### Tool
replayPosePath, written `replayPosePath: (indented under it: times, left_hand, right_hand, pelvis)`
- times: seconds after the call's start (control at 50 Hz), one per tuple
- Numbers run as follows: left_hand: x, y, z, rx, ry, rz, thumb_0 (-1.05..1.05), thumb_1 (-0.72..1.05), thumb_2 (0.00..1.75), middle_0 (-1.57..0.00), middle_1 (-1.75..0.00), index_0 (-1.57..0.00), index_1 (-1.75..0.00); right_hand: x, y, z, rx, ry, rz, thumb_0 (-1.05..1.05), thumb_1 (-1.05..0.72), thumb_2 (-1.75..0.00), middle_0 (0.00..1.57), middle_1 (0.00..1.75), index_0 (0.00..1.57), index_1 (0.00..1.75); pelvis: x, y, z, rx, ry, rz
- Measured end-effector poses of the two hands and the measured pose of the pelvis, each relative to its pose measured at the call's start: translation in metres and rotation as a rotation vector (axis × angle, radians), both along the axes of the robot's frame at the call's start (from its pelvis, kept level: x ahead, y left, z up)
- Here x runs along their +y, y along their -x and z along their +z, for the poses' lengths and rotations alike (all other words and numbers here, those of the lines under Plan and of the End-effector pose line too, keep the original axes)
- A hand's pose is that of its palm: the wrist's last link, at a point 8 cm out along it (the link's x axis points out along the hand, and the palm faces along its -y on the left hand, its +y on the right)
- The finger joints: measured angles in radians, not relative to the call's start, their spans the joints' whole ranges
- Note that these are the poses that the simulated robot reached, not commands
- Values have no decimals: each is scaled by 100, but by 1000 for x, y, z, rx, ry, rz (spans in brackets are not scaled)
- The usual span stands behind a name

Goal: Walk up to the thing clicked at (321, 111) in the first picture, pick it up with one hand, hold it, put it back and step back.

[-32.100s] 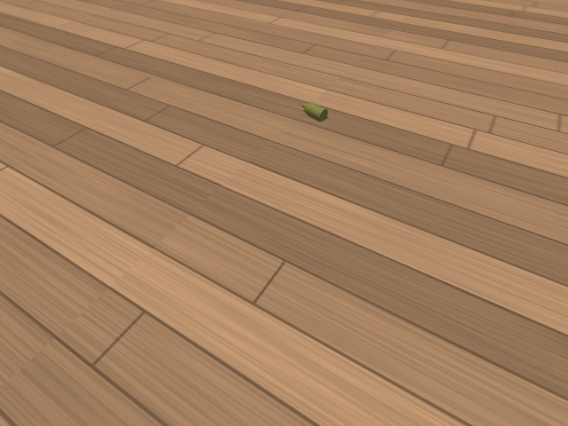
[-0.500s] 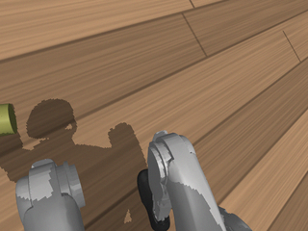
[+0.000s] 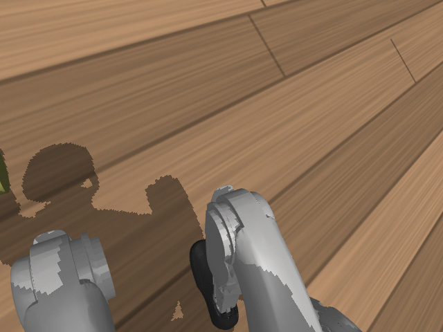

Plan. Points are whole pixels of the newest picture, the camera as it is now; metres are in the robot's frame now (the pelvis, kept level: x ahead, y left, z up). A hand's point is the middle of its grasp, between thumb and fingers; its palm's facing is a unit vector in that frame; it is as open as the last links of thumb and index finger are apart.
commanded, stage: open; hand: left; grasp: from above
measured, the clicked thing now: out of the picture +0.42 +0.36 -0.25
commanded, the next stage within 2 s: withdraw in 0.68 s
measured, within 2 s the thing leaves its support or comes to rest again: rests again in 0.16 s
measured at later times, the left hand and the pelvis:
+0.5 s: hand out of the picture +0.42 +0.35 -0.23, palm faces -0.44 -0.15 -0.88, open 13.3 cm; pelvis +0.00 +0.00 +0.00, yaw +0 degrees
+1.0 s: hand out of the picture +0.43 +0.35 -0.21, palm faces -0.34 -0.13 -0.93, open 13.9 cm; pelvis +0.00 +0.00 +0.00, yaw +0 degrees
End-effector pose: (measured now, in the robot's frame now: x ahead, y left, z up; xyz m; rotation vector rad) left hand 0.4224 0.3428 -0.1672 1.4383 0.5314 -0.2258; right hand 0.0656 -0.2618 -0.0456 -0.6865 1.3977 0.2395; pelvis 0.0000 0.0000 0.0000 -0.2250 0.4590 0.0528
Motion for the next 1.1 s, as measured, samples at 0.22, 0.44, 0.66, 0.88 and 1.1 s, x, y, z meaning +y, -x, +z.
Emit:
replayPosePath:
  times: [0.22, 0.44, 0.66, 0.88, 1.1]
  left_hand:
    - [-1, -6, 0, -36, -8, 4, 0, -17, 70, -43, -68, -43, -68]
    - [4, -7, -2, -13, -15, 37, 0, -32, 85, -26, -83, -26, -83]
    - [11, -3, -1, 1, 6, 38, 0, -46, 98, -14, -94, -13, -95]
    - [5, -4, 1, -26, 10, 0, 0, -48, 103, -10, -102, -9, -102]
    - [20, -17, 56, -232, -71, 95, 0, -48, 99, -9, -102, -10, -101]
  right_hand:
    - [5, -2, 1, 2, -10, 9, 0, -90, -89, 20, 30, 20, 30]
    - [8, -11, 2, -7, -27, 26, 0, -90, -89, 20, 30, 21, 30]
    - [3, -8, 2, 11, -4, 16, 0, -90, -89, 20, 30, 20, 30]
    - [5, -2, 2, 13, 5, 6, 0, -90, -89, 20, 30, 20, 30]
    - [6, -13, -3, -22, -60, -58, 0, -91, -89, 20, 30, 21, 30]
  pelvis:
    - [2, -1, 1, 5, 9, -3]
    - [2, -2, 4, 19, 13, 0]
    - [0, -1, 4, 11, 10, 2]
    - [1, 0, 3, 5, 11, -2]
    - [0, -6, 10, 69, 1, 5]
